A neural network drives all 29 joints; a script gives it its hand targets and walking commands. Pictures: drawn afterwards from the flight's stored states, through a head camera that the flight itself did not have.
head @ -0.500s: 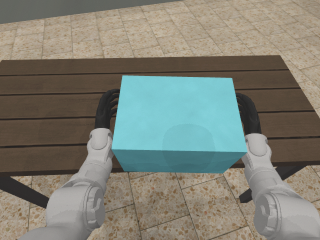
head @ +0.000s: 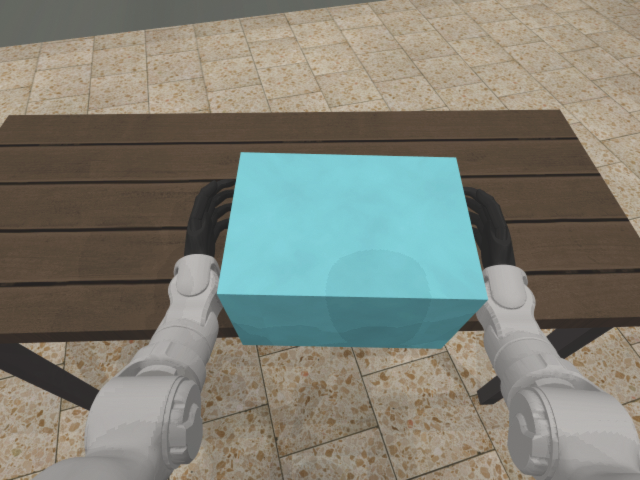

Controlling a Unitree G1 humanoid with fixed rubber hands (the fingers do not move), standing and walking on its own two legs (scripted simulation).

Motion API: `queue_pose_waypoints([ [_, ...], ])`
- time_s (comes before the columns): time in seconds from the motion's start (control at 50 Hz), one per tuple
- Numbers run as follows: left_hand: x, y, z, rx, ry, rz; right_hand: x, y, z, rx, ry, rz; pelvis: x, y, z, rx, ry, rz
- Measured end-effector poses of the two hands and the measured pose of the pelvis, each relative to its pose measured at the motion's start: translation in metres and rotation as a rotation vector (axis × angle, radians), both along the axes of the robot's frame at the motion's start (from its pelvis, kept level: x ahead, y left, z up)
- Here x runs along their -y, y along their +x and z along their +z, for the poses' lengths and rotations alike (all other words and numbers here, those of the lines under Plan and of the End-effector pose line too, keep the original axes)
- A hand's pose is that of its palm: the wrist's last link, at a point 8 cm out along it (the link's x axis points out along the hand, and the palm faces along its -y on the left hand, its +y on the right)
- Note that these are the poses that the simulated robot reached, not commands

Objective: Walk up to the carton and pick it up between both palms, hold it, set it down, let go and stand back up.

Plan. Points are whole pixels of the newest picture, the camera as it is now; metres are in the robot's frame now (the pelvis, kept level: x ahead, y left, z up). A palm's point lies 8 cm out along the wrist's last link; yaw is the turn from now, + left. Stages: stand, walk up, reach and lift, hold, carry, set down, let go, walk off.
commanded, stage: reach and lift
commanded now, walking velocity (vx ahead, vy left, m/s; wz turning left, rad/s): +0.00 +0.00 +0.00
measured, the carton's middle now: (345, 254) +0.41 +0.01 +0.02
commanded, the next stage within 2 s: hold in 1.82 s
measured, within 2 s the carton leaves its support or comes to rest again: neither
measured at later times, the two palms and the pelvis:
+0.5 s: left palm (182, 210) +0.37 +0.20 +0.14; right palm (527, 230) +0.38 -0.18 +0.13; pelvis +0.01 +0.00 +0.01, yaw +2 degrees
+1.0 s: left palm (175, 217) +0.35 +0.19 +0.15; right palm (541, 253) +0.34 -0.18 +0.14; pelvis -0.02 +0.00 +0.01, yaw +1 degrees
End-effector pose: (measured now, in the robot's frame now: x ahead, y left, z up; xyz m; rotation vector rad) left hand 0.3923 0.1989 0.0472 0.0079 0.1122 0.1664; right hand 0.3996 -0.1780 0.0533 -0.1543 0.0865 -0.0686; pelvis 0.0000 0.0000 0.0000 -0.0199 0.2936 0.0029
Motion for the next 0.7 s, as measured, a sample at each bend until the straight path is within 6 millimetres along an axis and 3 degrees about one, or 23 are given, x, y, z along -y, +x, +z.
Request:
queue_pose_waypoints([
  [0.12,0.001,0.002,0.014,0.004,0.001,-0.007,0.001,-0.002,0.008,0.004,0.037,-0.011,-0.003,0.007,0.0,0.023,-0.004,0.009],
  [0.28,0.005,0.003,0.047,0.012,-0.006,-0.015,0.004,-0.005,0.037,0.006,0.11,-0.03,-0.005,0.014,0.004,0.128,-0.002,0.012],
  [0.46,0.003,-0.013,0.083,0.021,-0.003,-0.01,0.003,-0.02,0.074,0.009,0.128,-0.03,-0.003,0.015,0.006,0.259,0.006,0.027],
  [0.7,0.0,-0.036,0.098,-0.023,-0.005,-0.031,0.001,-0.045,0.081,-0.038,0.103,-0.042,-0.002,0.0,0.007,0.346,0.016,0.024],
])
